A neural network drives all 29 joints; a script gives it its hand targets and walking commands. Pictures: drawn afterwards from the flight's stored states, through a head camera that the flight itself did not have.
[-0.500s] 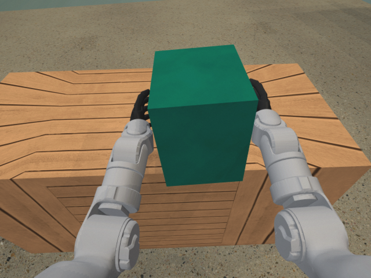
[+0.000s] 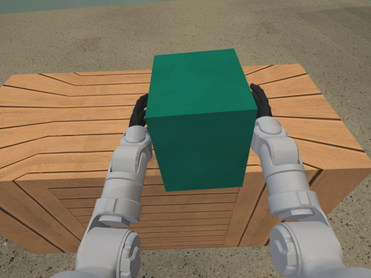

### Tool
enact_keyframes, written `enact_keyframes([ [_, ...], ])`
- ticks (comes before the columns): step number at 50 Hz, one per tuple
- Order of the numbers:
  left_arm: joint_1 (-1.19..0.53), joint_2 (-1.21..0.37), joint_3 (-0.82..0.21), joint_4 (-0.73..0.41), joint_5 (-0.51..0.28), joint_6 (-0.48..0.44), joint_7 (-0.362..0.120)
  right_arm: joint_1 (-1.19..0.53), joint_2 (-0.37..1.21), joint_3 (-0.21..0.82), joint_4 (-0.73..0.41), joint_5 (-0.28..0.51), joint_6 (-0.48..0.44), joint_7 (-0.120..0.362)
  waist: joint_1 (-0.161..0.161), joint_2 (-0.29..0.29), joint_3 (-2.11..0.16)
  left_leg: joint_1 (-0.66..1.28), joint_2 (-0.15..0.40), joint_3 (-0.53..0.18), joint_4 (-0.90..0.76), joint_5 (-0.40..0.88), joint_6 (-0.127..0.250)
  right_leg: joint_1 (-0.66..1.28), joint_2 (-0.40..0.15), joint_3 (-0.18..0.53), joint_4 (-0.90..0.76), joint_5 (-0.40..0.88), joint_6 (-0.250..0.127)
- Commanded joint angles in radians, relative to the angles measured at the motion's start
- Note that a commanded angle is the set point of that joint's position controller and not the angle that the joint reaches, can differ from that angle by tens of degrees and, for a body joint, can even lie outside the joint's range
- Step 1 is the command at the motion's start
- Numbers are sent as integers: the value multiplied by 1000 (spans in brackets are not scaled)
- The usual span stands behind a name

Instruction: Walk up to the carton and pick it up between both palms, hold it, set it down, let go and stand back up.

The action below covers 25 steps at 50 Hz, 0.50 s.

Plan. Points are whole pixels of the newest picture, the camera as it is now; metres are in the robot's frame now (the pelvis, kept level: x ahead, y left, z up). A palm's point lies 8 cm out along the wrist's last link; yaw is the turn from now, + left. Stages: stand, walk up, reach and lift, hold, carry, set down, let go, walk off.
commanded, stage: hold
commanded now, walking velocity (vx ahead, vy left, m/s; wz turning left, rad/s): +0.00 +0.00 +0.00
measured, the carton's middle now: (199, 122) +0.40 +0.00 +0.14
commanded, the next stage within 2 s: none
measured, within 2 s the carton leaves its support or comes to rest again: neither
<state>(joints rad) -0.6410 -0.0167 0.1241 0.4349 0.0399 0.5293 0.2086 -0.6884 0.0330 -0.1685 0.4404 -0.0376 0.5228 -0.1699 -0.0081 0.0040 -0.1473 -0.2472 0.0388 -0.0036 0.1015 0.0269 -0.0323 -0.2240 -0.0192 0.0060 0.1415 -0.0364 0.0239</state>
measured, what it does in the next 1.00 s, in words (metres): stands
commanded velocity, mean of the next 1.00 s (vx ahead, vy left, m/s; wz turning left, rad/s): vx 0.00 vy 0.00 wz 0.00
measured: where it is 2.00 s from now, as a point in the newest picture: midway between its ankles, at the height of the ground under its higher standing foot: outside the picture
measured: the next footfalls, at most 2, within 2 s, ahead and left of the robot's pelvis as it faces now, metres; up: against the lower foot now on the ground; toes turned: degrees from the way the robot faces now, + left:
none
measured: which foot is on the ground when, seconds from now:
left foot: down 0.00-1.00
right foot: down 0.00-1.00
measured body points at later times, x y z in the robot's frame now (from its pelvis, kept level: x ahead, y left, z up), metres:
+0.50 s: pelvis +0.00 +0.00 +0.00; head +0.00 +0.01 +0.45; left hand +0.41 +0.13 +0.13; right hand +0.41 -0.13 +0.15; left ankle +0.04 +0.14 -0.75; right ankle +0.01 -0.13 -0.75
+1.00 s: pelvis -0.01 +0.00 +0.00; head -0.02 +0.00 +0.45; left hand +0.39 +0.13 +0.14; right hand +0.39 -0.13 +0.15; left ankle +0.04 +0.14 -0.75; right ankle +0.01 -0.13 -0.75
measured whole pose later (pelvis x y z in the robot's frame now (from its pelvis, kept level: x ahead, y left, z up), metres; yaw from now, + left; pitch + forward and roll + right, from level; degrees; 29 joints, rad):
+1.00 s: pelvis -0.01 +0.00 +0.00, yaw +0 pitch +5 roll +0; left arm -0.68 -0.01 0.14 0.50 0.04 0.53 0.19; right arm -0.71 0.05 -0.20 0.47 -0.04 0.53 -0.18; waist -0.01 0.00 -0.14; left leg -0.26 0.03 -0.01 0.17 0.00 -0.03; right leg -0.24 -0.02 0.01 0.22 -0.06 0.03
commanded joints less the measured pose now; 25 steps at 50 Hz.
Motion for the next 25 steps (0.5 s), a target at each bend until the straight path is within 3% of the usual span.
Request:
enact_keyframes([
  [1, -786, -657, -383, -256, -91, -68, -71, -687, 635, 420, -179, 91, -47, 72, -9, 2, -485, 336, -75, 21, 78, 152, 41, 104, 68, -41, 18, 167, -14],
  [13, -836, -641, -339, -182, -71, -92, -73, -747, 627, 384, -133, 74, -69, 65, -3, 3, -495, 322, -76, 22, 90, 91, 43, 68, 71, -45, 28, 86, -17],
  [18, -827, -644, -319, -144, -61, -91, -71, -748, 622, 365, -96, 75, -70, 66, 0, 13, -482, 326, -77, 25, 101, 113, 40, 63, 74, -45, 29, 90, -20],
  [25, -846, -660, -347, -176, -78, -99, -62, -753, 638, 385, -112, 93, -77, 60, 0, 19, -518, 351, -78, 24, 120, 186, 37, 74, 76, -41, 42, 145, -18],
])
